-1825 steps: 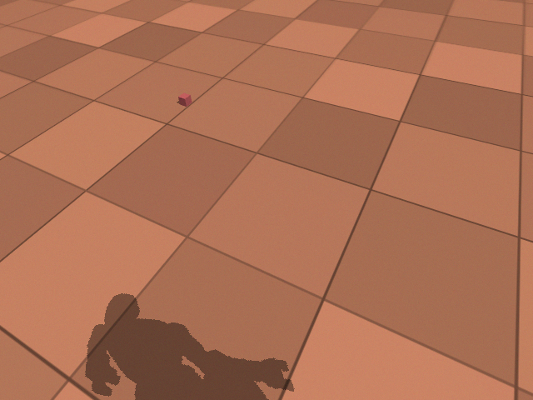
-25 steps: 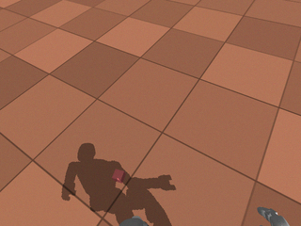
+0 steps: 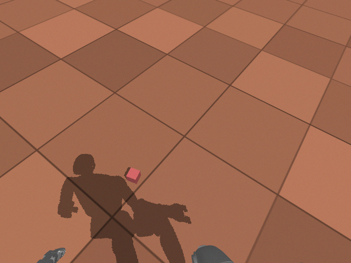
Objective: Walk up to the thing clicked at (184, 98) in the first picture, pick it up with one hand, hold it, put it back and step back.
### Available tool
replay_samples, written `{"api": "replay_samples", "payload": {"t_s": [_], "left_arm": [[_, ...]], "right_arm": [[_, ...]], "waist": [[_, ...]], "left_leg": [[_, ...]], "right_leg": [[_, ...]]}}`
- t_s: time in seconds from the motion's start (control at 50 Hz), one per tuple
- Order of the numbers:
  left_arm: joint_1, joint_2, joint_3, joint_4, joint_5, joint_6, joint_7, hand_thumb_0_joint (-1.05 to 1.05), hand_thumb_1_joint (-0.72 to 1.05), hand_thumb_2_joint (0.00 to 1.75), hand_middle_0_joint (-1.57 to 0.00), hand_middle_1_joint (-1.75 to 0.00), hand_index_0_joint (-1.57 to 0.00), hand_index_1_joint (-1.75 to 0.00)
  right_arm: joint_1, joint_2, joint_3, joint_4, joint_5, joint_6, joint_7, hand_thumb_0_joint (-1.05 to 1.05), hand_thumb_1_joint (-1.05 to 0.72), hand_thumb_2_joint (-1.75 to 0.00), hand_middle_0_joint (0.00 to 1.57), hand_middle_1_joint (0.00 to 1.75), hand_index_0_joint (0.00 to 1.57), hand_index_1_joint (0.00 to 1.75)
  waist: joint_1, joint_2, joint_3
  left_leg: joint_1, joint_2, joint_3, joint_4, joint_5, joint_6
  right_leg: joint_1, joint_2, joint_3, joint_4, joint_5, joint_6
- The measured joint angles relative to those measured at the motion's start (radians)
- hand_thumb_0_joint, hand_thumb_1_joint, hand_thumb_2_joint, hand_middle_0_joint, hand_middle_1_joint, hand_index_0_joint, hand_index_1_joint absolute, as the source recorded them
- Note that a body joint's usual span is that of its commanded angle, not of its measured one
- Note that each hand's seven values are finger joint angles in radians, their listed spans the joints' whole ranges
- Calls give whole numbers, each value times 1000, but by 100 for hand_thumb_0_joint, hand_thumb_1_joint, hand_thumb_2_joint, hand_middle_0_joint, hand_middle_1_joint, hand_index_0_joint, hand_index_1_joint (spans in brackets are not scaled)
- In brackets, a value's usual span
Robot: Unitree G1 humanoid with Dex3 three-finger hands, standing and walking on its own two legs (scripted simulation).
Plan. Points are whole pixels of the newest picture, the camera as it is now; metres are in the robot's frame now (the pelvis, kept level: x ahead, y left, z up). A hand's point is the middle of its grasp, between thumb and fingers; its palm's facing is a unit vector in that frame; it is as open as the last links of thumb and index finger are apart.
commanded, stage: step back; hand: left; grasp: from above
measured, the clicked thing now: (133, 175) +0.65 +0.22 -0.74
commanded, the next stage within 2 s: none
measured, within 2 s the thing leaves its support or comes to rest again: neither
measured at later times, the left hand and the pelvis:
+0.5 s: hand out of the picture -0.06 +0.23 -0.14, palm faces -0.01 -0.90 -0.44, open 7.4 cm; pelvis -0.17 -0.04 -0.01, yaw +0 degrees
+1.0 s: hand out of the picture -0.31 +0.21 -0.16, palm faces -0.05 -0.92 -0.40, open 7.4 cm; pelvis -0.35 -0.07 -0.02, yaw -3 degrees
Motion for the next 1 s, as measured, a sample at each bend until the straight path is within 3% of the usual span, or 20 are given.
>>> {"api": "replay_samples", "payload": {"t_s": [0.1, 0.16, 0.2, 0.24, 0.26, 0.32, 0.4, 0.46, 0.52, 0.56, 0.6, 0.62, 0.66, 0.72, 0.78, 0.86, 0.92, 0.94, 0.98, 1.0], "left_arm": [[33, 29, 18, 10, 3, -7, 6, 1, 90, 90, -21, -30, -21, -30], [46, 33, 15, 26, 4, -14, 6, 1, 90, 90, -21, -30, -21, -30], [54, 31, 11, 42, 6, -24, 3, 1, 90, 90, -21, -30, -21, -30], [37, -9, 5, 73, 14, -31, 0, 1, 90, 90, -21, -30, -20, -30], [43, -25, -3, 74, 19, -33, -7, 1, 90, 90, -21, -30, -20, -30], [79, -33, -17, 59, 27, -30, -15, 1, 90, 90, -21, -30, -21, -30], [78, -44, -18, 48, 30, -25, -6, 1, 90, 90, -21, -30, -21, -30], [49, -37, -15, 14, 35, -30, 6, 1, 90, 90, -21, -30, -21, -30], [4, -21, -14, -24, 32, -33, 16, 1, 90, 90, -21, -30, -21, -30], [-29, -4, -15, -43, 24, -28, 18, 1, 90, 90, -21, -30, -21, -30], [-60, 19, -8, -40, 15, -16, 20, 1, 90, 90, -21, -30, -21, -30], [-60, 18, -7, -33, 11, -9, 22, 1, 90, 90, -21, -30, -21, -30], [-53, 4, -12, -8, 8, 3, 23, 1, 90, 90, -21, -30, -21, -30], [-25, -2, -15, 12, -1, 7, 13, 1, 90, 90, -21, -30, -21, -30], [12, 4, -9, 23, 1, 0, 7, 1, 90, 90, -21, -30, -21, -30], [60, 20, -10, 60, 8, -20, 4, 1, 90, 90, -21, -30, -21, -30], [96, 24, -14, 109, 10, -40, -4, 1, 90, 90, -21, -30, -21, -30], [103, 17, -13, 133, 13, -48, -4, 1, 90, 90, -21, -30, -21, -30], [109, -14, -11, 172, 26, -56, -6, 1, 90, 90, -21, -30, -21, -30], [126, -19, -13, 177, 33, -56, -8, 1, 90, 90, -21, -30, -21, -30]], "right_arm": [[-50, -7, -5, -45, 8, -11, -7, 1, -90, -90, 21, 30, 20, 30], [-88, -25, -8, -73, 6, -8, -8, 1, -90, -90, 21, 30, 20, 30], [-108, -42, -11, -86, 8, -1, -5, 1, -90, -90, 21, 30, 20, 30], [-126, -75, -24, -79, 17, 12, -6, 1, -90, -90, 21, 30, 20, 30], [-119, -82, -29, -71, 23, 20, -8, 1, -90, -90, 21, 30, 20, 30], [-86, -70, -31, -40, 33, 37, -14, 1, -90, -90, 20, 30, 20, 30], [-31, -77, -26, -27, 38, 28, -14, 1, -91, -90, 20, 30, 20, 30], [-3, -76, -22, -15, 34, 23, -18, 1, -91, -90, 20, 30, 20, 30], [13, -61, -20, -4, 25, 21, -18, 1, -91, -90, 20, 30, 20, 30], [21, -45, -18, 1, 19, 13, -12, 1, -91, -90, 20, 30, 20, 30], [7, -6, -15, 15, 7, 11, -6, 1, -91, -90, 20, 30, 20, 30], [9, 1, -9, 13, 2, 13, 1, 1, -91, -90, 20, 30, 20, 30], [14, -1, -1, 9, -4, 14, 11, 1, -90, -90, 21, 30, 20, 30], [7, -3, 0, 7, -12, 15, 5, 1, -90, -90, 21, 30, 20, 30], [-18, -10, -6, -10, -6, 9, 1, 1, -90, -90, 21, 30, 20, 30], [-64, -21, -14, -33, -1, 3, 4, 1, -90, -90, 21, 30, 20, 30], [-93, -35, -19, -45, -7, 10, 14, 1, -90, -90, 21, 30, 20, 30], [-100, -45, -22, -45, -7, 15, 17, 1, -90, -90, 21, 30, 20, 30], [-94, -65, -35, -29, -5, 28, 14, 1, -90, -90, 21, 30, 20, 30], [-74, -64, -39, -17, -3, 35, 11, 1, -90, -90, 21, 30, 20, 30]], "waist": [[22, -10, 13], [31, 0, 30], [34, 11, 33], [11, 97, 58], [1, 119, 51], [38, 68, 7], [29, 59, -25], [20, 65, -17], [7, 59, 9], [-3, 37, 27], [19, -46, 67], [22, -55, 65], [-3, -24, 47], [-4, -4, 13], [10, -4, -5], [25, -8, -9], [33, 0, -24], [32, 18, -28], [13, 85, -26], [20, 85, -49]], "left_leg": [[-61, 18, 26, 11, 42, -8], [-108, 37, 47, 52, 53, -18], [-147, 48, 57, 96, 53, -31], [-170, 84, 4, 135, 59, -28], [-186, 71, -30, 156, 10, -16], [-227, -45, -52, 376, -209, -10], [-220, -125, -87, 558, -215, -10], [-156, -118, -77, 498, -233, -21], [-74, -83, -30, 323, -252, -22], [-7, -67, 5, 144, -149, -9], [13, -108, 47, 106, -81, 13], [5, -104, 54, 109, -74, 20], [-21, -71, 25, 113, -55, 27], [-39, -33, 16, 48, 9, 24], [-67, -9, 29, 0, 67, 17], [-108, 16, 56, -9, 109, 19], [-145, 38, 84, 25, 116, 14], [-161, 50, 82, 47, 113, 11], [-187, 61, 18, 115, -1, 16], [-202, 31, -13, 153, -90, 7]], "right_leg": [[99, -41, 14, -91, -13, 39], [182, -93, -36, -314, -7, 42], [248, -117, -69, -501, 62, 33], [276, -75, -118, -548, 92, 25], [270, -70, -136, -545, 102, 20], [219, -121, -91, -518, 120, 7], [185, -150, -97, -566, 184, 9], [146, -147, -121, -570, 219, 9], [106, -152, -161, -550, 243, 12], [70, -168, -181, -510, 246, 19], [47, -196, -128, -458, 227, 10], [30, -172, -101, -406, 138, 2], [0, -90, -68, -231, -12, -1], [-15, -14, -15, -6, -19, -4], [28, -10, 8, 45, 5, 15], [164, -74, -26, -202, -5, 40], [285, -120, -81, -490, -30, 23], [318, -116, -96, -573, 28, 16], [336, -82, -134, -595, 87, 15], [323, -90, -136, -583, 83, 7]]}}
